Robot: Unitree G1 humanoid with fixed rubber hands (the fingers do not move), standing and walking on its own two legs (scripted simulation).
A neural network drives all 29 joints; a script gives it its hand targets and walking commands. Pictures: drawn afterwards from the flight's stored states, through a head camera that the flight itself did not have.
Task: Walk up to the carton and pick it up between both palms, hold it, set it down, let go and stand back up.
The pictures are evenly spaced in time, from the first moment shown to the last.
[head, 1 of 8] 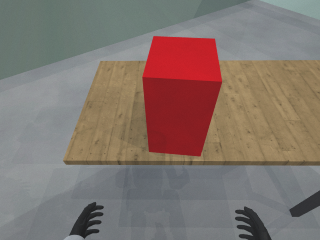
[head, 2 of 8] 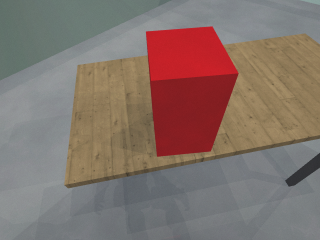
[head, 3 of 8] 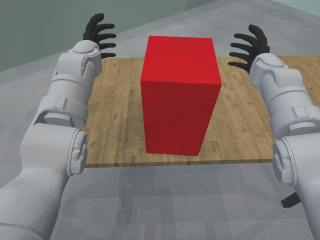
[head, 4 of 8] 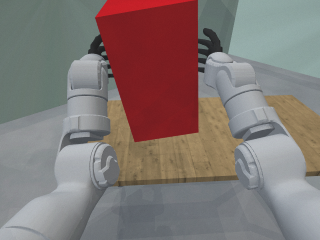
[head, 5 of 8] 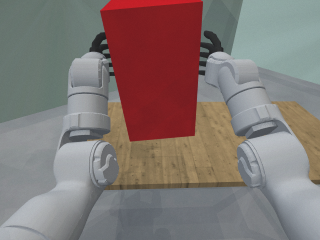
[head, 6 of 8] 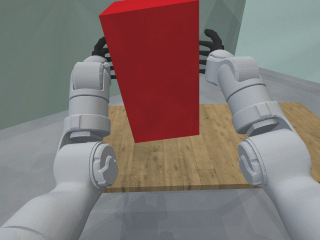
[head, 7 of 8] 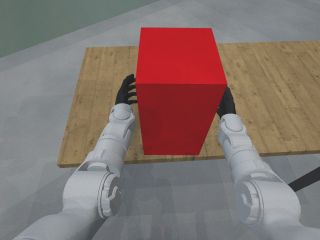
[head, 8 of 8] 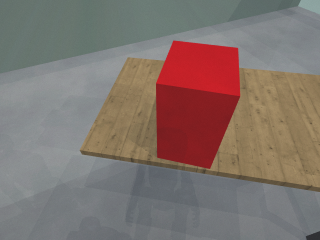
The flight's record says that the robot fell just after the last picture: no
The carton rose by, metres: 0.28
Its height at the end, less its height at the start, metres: +0.00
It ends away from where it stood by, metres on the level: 0.02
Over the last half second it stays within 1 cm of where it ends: yes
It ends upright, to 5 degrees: yes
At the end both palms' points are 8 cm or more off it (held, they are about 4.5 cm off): yes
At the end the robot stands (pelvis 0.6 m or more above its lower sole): yes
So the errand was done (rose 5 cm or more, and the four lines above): yes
